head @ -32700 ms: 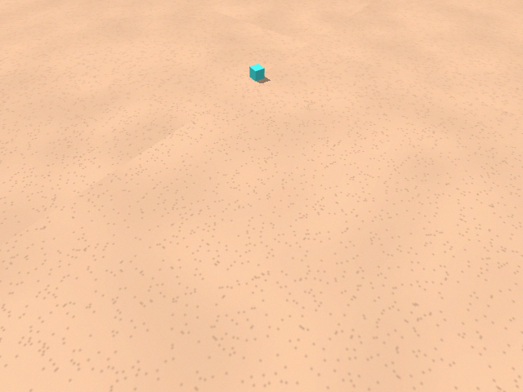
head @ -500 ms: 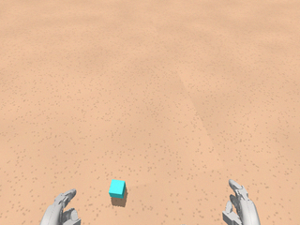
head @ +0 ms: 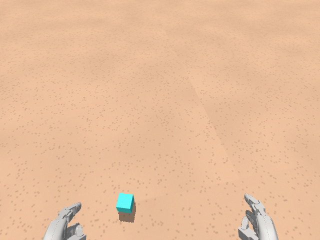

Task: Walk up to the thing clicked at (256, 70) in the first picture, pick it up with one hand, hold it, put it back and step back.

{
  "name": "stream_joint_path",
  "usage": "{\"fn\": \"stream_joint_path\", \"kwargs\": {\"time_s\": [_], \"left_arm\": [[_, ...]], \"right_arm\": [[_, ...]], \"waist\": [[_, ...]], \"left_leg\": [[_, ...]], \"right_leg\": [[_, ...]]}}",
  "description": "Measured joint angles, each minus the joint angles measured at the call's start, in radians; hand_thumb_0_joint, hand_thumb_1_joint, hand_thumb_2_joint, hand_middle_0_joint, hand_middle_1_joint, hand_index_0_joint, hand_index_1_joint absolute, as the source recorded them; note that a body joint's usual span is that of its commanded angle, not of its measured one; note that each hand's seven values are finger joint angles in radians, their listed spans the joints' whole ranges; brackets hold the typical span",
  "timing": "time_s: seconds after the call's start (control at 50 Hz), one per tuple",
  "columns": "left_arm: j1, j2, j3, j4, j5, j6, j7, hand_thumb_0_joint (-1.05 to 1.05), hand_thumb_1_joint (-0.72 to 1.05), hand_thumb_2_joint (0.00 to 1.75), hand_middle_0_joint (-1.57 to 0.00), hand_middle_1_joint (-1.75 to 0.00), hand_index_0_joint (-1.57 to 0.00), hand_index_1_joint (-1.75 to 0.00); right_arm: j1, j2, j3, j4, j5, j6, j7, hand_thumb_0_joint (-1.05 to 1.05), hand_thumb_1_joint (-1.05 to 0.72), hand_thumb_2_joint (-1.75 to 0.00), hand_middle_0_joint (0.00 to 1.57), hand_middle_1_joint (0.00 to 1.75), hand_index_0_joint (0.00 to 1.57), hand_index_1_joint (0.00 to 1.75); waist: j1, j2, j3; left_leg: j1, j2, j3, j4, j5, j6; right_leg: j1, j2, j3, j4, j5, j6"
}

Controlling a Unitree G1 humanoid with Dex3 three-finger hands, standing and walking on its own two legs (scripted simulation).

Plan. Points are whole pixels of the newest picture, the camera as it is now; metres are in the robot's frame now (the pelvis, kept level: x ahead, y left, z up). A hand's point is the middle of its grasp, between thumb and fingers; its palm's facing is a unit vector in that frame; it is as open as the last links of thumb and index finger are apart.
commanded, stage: home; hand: left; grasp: from above
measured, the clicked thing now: (125, 203) +0.45 +0.18 -0.68
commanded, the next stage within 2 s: stand in 0.44 s
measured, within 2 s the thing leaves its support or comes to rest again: neither
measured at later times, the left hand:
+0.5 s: hand out of the picture +0.15 +0.18 -0.05, palm faces +0.04 -0.98 -0.21, open 7.4 cm
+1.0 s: hand out of the picture +0.06 +0.24 -0.11, palm faces +0.04 -0.94 -0.33, open 7.4 cm
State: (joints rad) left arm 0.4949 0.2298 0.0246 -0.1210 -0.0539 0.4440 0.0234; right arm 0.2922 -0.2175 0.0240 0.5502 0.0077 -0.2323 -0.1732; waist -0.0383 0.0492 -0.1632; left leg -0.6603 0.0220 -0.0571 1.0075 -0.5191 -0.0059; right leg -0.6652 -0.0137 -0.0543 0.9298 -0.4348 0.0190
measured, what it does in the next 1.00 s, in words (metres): stands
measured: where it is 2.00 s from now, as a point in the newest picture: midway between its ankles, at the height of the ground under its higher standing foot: outside the picture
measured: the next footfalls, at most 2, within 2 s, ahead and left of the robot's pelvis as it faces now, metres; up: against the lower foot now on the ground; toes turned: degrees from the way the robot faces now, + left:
none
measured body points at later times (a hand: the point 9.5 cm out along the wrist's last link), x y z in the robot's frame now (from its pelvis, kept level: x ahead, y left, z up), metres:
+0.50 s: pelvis -0.01 +0.00 +0.00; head +0.00 +0.01 +0.45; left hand +0.15 +0.23 -0.03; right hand +0.15 -0.25 -0.06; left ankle -0.01 +0.12 -0.68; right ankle +0.02 -0.14 -0.68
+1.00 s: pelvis +0.00 +0.00 +0.05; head +0.01 +0.00 +0.50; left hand +0.06 +0.29 -0.08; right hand +0.08 -0.27 -0.09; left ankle -0.01 +0.12 -0.68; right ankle +0.02 -0.14 -0.68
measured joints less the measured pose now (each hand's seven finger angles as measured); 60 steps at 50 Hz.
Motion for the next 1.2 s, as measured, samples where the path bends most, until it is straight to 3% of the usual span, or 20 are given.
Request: {"fn": "stream_joint_path", "kwargs": {"time_s": [0.54, 0.62, 0.64, 0.72, 0.84, 0.94, 1.2], "left_arm": [[0.004, 0.004, -0.001, -0.013, 0.003, 0.008, 0.004, 0.01, 0.90, 0.90, -0.20, -0.29, -0.21, -0.30], [-0.164, 0.032, -0.024, 0.313, 0.085, -0.225, 0.011, 0.01, 0.90, 0.90, -0.21, -0.30, -0.21, -0.30], [-0.199, 0.038, -0.022, 0.393, 0.096, -0.261, 0.010, 0.01, 0.90, 0.90, -0.21, -0.30, -0.21, -0.30], [-0.258, 0.059, -0.002, 0.613, 0.107, -0.338, 0.003, 0.00, 0.90, 0.90, -0.21, -0.30, -0.21, -0.30], [-0.258, 0.067, 0.020, 0.844, 0.103, -0.390, 0.007, 0.01, 0.90, 0.90, -0.20, -0.30, -0.21, -0.30], [-0.254, 0.056, 0.022, 0.982, 0.096, -0.409, 0.010, 0.01, 0.90, 0.90, -0.20, -0.30, -0.21, -0.30], [-0.295, 0.038, 0.009, 1.184, 0.084, -0.431, 0.013, 0.00, 0.90, 0.90, -0.21, -0.30, -0.21, -0.30]], "right_arm": [[0.002, 0.003, 0.003, -0.010, 0.005, -0.008, -0.010, 0.01, -0.91, -0.90, 0.20, 0.30, 0.20, 0.30], [-0.080, -0.025, -0.010, 0.129, -0.097, 0.094, 0.073, 0.01, -0.91, -0.90, 0.20, 0.30, 0.20, 0.30], [-0.094, -0.035, -0.010, 0.159, -0.105, 0.122, 0.095, 0.01, -0.91, -0.90, 0.20, 0.30, 0.20, 0.30], [-0.103, -0.056, -0.034, 0.232, -0.081, 0.175, 0.150, 0.01, -0.90, -0.90, 0.20, 0.30, 0.20, 0.30], [-0.084, -0.070, -0.066, 0.318, -0.069, 0.204, 0.164, 0.01, -0.91, -0.90, 0.20, 0.30, 0.20, 0.30], [-0.080, -0.070, -0.068, 0.380, -0.060, 0.219, 0.158, 0.01, -0.91, -0.90, 0.20, 0.30, 0.20, 0.30], [-0.117, -0.060, -0.054, 0.492, -0.039, 0.232, 0.149, 0.00, -0.91, -0.90, 0.20, 0.30, 0.20, 0.30]], "waist": [[0.000, -0.005, 0.001], [0.045, -0.041, 0.117], [0.051, -0.047, 0.133], [0.062, -0.061, 0.173], [0.060, -0.053, 0.190], [0.059, -0.043, 0.200], [0.060, -0.030, 0.217]], "left_leg": [[-0.012, 0.002, -0.003, 0.011, 0.008, 0.000], [0.108, -0.015, 0.025, -0.053, 0.038, 0.009], [0.130, -0.020, 0.029, -0.073, 0.048, 0.011], [0.209, -0.033, 0.043, -0.151, 0.080, 0.015], [0.304, -0.033, 0.043, -0.247, 0.113, 0.017], [0.382, -0.033, 0.038, -0.338, 0.150, 0.017], [0.527, -0.033, 0.031, -0.542, 0.253, 0.008]], "right_leg": [[-0.009, 0.003, -0.002, 0.004, 0.012, 0.000], [0.089, -0.014, 0.024, -0.023, 0.024, -0.004], [0.108, -0.019, 0.028, -0.035, 0.030, -0.003], [0.174, -0.032, 0.042, -0.088, 0.051, 0.004], [0.272, -0.032, 0.039, -0.189, 0.086, 0.011], [0.353, -0.031, 0.033, -0.283, 0.123, 0.012], [0.496, -0.031, 0.022, -0.472, 0.214, 0.008]]}}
